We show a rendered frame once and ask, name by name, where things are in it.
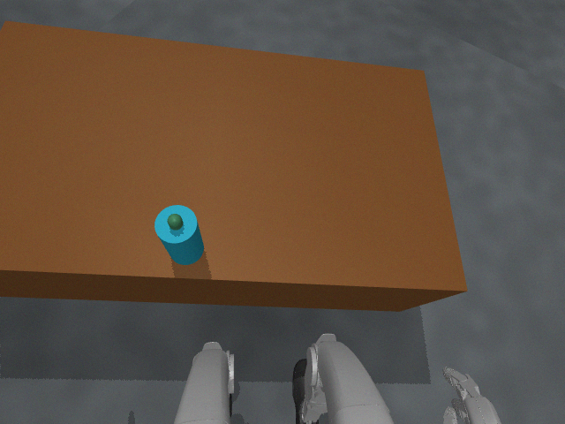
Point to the right robot hand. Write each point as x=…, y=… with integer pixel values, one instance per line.
x=473, y=409

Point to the right robot foot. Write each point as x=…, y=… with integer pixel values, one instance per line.
x=298, y=387

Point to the bottle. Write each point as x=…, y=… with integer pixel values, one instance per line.
x=178, y=230

